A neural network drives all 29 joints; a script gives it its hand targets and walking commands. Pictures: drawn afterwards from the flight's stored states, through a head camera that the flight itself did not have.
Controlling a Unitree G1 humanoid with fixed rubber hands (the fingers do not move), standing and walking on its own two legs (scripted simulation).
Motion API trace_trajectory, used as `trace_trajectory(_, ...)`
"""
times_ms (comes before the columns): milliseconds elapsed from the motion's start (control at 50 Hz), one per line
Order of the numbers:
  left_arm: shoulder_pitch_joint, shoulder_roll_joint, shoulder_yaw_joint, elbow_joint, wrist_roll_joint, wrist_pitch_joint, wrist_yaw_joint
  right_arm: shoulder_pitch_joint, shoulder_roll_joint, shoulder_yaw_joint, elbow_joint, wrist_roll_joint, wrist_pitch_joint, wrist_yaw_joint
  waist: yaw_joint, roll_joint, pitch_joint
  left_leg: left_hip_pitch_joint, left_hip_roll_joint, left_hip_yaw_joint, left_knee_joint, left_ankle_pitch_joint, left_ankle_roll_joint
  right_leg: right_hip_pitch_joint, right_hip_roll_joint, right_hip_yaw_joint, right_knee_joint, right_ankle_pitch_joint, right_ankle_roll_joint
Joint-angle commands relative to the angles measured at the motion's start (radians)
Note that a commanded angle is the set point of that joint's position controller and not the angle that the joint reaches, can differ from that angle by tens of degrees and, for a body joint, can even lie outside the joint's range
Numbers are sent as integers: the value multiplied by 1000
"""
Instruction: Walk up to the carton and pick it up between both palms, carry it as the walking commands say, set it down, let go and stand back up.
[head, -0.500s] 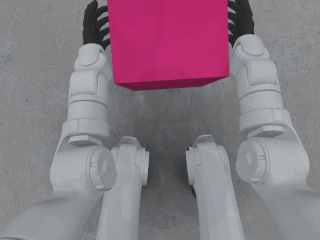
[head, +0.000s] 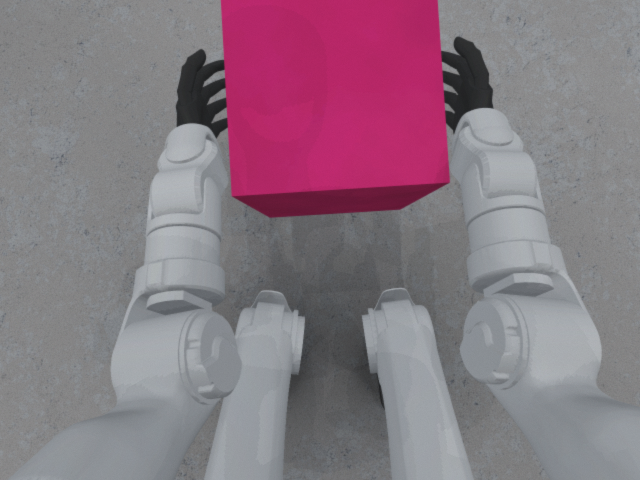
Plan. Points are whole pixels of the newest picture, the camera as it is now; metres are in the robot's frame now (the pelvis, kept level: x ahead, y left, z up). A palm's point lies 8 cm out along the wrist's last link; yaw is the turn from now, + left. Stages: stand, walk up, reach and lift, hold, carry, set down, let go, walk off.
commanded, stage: reach and lift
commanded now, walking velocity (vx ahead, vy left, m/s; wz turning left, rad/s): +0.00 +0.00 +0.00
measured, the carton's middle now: (332, 127) +0.52 -0.01 -0.15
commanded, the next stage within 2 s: none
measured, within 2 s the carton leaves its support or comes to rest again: neither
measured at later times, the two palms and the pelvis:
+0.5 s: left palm (168, 115) +0.49 +0.14 +0.00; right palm (498, 100) +0.49 -0.16 -0.01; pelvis +0.01 +0.00 +0.06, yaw +0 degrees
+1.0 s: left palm (127, 101) +0.47 +0.14 +0.07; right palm (545, 86) +0.47 -0.16 +0.07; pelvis +0.04 +0.00 +0.12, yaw +0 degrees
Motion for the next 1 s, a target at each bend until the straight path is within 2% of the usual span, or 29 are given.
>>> trace_trajectory(0, -674, -1032, -533, 33, -124, -2, -247, -637, 1058, 460, -24, 131, -25, 231, -6, -32, -1078, 559, -57, 158, -174, 192, 26, 638, 47, -142, -198, 211, -28)
trace_trajectory(340, -573, -1074, -568, 25, -127, 0, -247, -539, 1112, 483, -38, 128, -21, 232, -9, -28, -1065, 679, -64, 143, -287, 213, 25, 758, 54, -133, -309, 225, -22)
trace_trajectory(620, -454, -1114, -603, 23, -123, -19, -234, -428, 1132, 502, -43, 123, -43, 233, -13, -14, -1010, 814, -63, 114, -398, 244, 22, 844, 53, -118, -411, 244, -22)
trace_trajectory(980, -294, -1138, -641, 18, -118, -50, -227, -279, 1159, 543, -65, 120, -76, 223, -8, -22, -918, 974, -53, 79, -548, 262, 28, 1014, 47, -87, -560, 268, -18)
